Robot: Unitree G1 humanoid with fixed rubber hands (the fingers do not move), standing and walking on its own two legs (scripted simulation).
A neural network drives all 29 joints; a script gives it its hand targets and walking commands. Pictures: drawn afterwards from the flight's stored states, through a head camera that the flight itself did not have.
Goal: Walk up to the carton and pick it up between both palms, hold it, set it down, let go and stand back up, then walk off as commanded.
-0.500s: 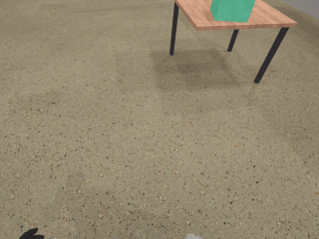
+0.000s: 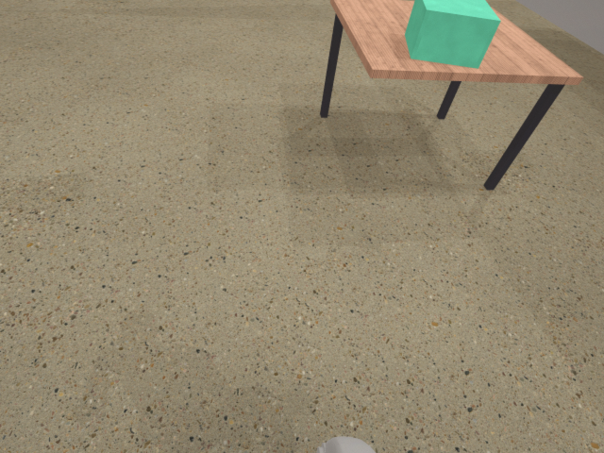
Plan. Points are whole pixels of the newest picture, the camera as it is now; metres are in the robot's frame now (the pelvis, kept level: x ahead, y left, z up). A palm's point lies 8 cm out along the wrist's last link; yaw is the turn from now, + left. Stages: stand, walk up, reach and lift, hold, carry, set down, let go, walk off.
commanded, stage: walk up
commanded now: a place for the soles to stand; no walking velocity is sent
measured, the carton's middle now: (448, 28) +1.58 -0.54 -0.02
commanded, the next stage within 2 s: none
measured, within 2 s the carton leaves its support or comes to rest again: neither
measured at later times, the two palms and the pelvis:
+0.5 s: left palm (182, 379) +0.24 +0.17 -0.10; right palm (588, 367) +0.29 -0.48 -0.08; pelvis +0.19 -0.16 +0.00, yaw +4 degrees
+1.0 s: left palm (282, 267) +0.46 +0.04 -0.10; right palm out of the picture +0.43 -0.66 -0.09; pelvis +0.37 -0.30 -0.02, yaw +1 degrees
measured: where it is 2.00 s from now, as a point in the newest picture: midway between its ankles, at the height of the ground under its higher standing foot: (416, 333)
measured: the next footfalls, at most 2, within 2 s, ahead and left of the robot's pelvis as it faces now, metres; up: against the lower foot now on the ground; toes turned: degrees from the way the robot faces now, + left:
right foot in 0.22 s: +0.24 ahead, -0.26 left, +0.00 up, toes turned -5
left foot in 0.52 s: +0.33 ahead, -0.06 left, +0.00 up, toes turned +11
